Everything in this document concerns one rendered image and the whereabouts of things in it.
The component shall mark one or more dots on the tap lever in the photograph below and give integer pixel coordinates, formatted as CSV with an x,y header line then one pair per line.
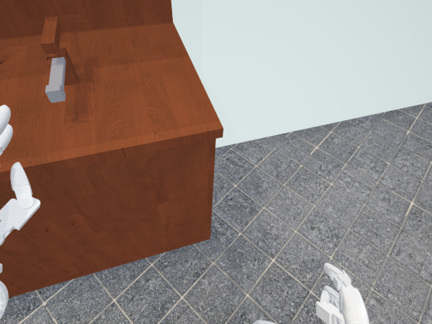
x,y
55,89

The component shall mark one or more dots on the robot left hand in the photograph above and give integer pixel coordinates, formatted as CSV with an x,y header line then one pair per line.
x,y
16,212

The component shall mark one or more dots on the robot right hand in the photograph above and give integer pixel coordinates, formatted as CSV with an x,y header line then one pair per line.
x,y
345,307

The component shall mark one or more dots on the counter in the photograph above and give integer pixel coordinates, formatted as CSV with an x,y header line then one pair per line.
x,y
124,167

